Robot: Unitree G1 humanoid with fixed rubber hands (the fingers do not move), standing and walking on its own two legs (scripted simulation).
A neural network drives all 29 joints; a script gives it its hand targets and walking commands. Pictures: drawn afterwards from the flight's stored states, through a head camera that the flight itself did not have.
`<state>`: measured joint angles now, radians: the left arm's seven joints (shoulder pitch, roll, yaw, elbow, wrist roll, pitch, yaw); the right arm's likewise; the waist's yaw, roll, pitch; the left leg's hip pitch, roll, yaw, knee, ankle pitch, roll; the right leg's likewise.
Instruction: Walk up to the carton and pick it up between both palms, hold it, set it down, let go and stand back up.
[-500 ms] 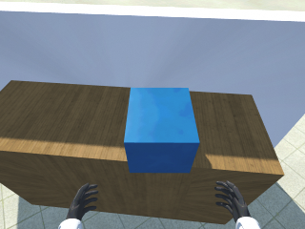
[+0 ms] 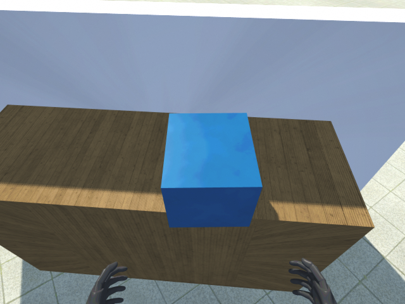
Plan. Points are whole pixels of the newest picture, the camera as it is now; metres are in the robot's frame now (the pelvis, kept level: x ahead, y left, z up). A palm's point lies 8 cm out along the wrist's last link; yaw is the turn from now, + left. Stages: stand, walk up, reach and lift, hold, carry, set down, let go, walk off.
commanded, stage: set down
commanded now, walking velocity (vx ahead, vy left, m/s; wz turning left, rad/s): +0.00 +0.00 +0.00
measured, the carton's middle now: (208, 169) +0.43 +0.01 -0.02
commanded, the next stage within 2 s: let go in 0.08 s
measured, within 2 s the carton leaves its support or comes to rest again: neither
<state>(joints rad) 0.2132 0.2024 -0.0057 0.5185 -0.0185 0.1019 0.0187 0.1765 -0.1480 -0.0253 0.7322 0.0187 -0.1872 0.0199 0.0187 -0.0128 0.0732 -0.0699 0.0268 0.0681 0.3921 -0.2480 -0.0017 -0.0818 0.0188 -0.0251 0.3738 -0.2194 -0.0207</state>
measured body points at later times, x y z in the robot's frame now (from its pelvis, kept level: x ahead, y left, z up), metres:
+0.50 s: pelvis +0.00 +0.00 +0.00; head +0.00 +0.01 +0.45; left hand +0.16 +0.22 -0.09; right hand +0.16 -0.23 -0.09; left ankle -0.02 +0.11 -0.74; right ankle -0.01 -0.11 -0.74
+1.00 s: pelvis +0.00 +0.00 -0.01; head -0.01 +0.00 +0.44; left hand +0.06 +0.24 -0.14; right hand +0.04 -0.24 -0.15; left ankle -0.02 +0.11 -0.74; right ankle -0.01 -0.11 -0.74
